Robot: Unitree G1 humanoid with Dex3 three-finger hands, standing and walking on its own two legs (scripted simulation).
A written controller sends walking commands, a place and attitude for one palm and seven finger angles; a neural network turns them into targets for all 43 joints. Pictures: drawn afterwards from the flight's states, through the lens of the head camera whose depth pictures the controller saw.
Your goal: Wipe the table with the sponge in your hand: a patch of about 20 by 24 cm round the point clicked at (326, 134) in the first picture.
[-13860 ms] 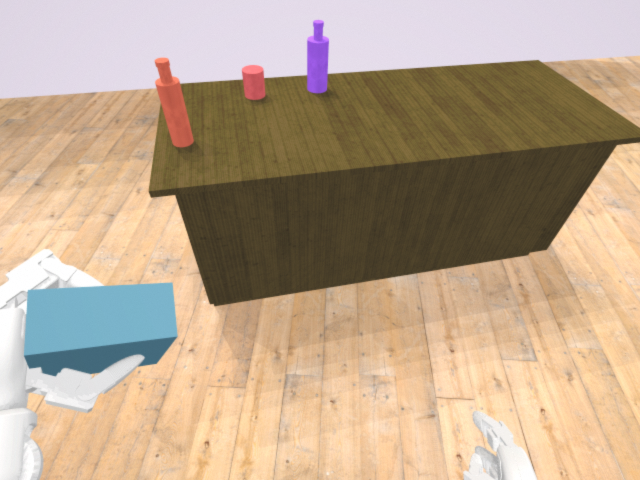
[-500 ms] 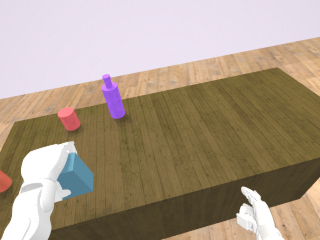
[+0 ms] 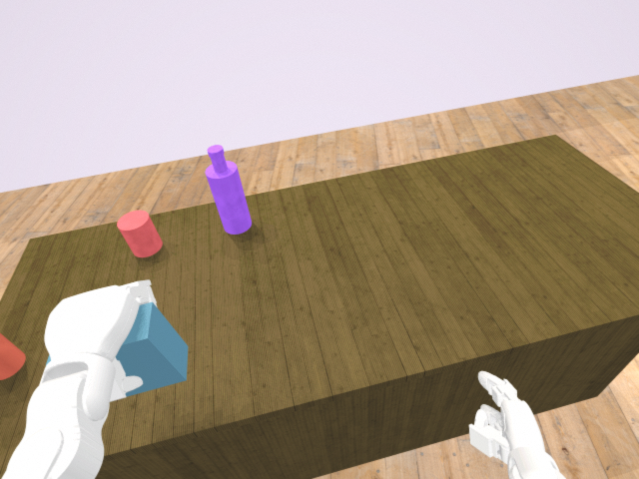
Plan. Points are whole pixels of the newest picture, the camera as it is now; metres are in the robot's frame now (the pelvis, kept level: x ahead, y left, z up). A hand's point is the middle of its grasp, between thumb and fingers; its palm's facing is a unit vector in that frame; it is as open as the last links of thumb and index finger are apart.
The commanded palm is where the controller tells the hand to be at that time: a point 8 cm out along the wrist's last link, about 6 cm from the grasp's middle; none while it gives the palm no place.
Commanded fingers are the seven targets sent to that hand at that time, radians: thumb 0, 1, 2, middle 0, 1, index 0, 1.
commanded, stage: move the sponge above the wiping area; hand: left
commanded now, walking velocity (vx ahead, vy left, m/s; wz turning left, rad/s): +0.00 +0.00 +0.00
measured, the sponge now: (132, 361) +0.21 +0.29 +0.05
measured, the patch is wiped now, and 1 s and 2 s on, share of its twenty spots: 0.00 0.00 0.00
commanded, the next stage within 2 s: none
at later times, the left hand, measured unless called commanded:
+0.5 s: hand (121, 345) +0.23 +0.31 +0.06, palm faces -0.04 -0.09 -1.00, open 9.4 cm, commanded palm +0.21 +0.30 +0.12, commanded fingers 0.00 0.10 1.30 -1.20 -1.60 -1.20 -1.60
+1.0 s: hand (131, 348) +0.23 +0.31 +0.04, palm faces -0.05 -0.08 -1.00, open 9.4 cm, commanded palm +0.22 +0.30 +0.10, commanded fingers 0.00 0.10 1.30 -1.20 -1.60 -1.20 -1.60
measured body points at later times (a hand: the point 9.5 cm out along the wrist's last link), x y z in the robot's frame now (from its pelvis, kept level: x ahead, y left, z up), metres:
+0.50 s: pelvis +0.00 +0.00 +0.00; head -0.01 -0.03 +0.45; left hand +0.22 +0.31 +0.11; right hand +0.23 -0.22 -0.09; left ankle +0.02 +0.15 -0.74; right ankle +0.02 -0.14 -0.74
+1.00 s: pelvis +0.01 +0.00 +0.00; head +0.00 -0.03 +0.45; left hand +0.23 +0.31 +0.09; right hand +0.24 -0.21 -0.09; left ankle +0.02 +0.15 -0.74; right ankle +0.02 -0.14 -0.74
